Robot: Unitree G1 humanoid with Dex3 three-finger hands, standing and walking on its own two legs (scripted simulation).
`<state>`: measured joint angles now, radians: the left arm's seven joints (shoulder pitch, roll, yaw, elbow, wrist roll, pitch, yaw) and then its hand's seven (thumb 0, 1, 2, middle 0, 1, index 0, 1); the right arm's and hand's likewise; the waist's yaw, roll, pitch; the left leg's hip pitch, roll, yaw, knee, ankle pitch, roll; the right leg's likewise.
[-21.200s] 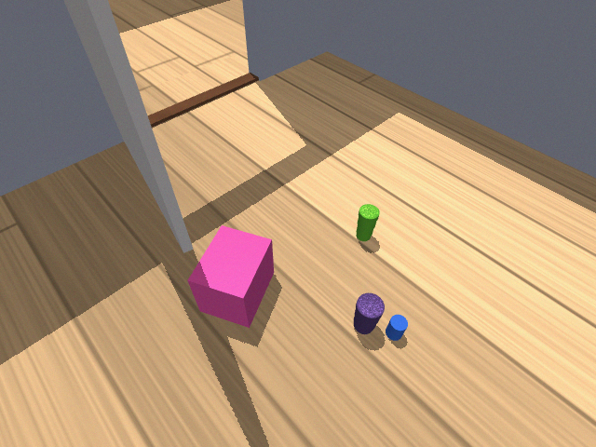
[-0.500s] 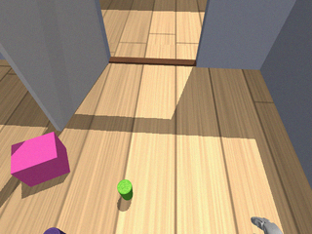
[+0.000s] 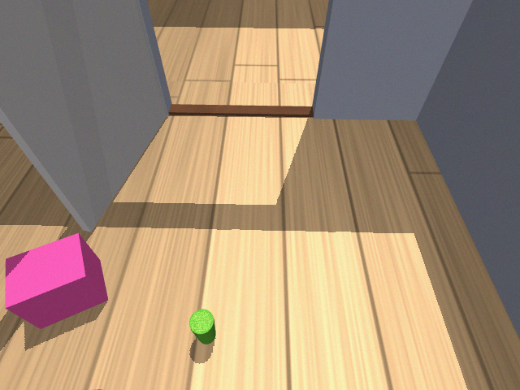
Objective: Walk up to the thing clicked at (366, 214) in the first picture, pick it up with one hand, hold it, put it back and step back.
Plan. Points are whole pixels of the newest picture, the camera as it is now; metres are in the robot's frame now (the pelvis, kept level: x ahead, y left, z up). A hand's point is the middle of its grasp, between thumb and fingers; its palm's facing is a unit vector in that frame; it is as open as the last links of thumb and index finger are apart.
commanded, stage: walk up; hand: left
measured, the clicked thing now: (204, 328) +0.41 +0.20 -0.70
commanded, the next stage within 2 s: stand in 0.24 s
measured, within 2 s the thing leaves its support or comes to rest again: neither
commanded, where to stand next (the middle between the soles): +0.07 +0.00 m, yaw -1 degrees
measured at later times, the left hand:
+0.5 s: hand out of the picture +0.09 +0.25 -0.15, palm faces -0.03 -0.94 -0.34, open 7.4 cm
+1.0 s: hand out of the picture +0.10 +0.24 -0.15, palm faces -0.04 -0.94 -0.34, open 7.4 cm
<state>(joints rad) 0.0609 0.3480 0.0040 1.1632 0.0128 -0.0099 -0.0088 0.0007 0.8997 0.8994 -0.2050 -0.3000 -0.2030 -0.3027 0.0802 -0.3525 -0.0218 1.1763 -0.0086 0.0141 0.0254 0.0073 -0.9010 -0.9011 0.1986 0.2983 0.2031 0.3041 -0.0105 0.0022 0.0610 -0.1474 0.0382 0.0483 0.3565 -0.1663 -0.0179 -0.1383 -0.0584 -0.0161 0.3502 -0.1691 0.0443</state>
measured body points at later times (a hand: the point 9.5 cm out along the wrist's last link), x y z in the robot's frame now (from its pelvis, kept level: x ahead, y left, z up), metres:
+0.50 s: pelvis +0.01 -0.01 +0.00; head +0.02 -0.01 +0.45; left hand +0.09 +0.30 -0.13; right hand +0.09 -0.30 -0.13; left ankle +0.02 +0.13 -0.75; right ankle +0.01 -0.15 -0.75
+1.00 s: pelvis +0.02 -0.02 +0.00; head +0.03 -0.02 +0.45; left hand +0.10 +0.28 -0.13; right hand +0.10 -0.32 -0.13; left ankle +0.02 +0.13 -0.75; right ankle +0.01 -0.15 -0.75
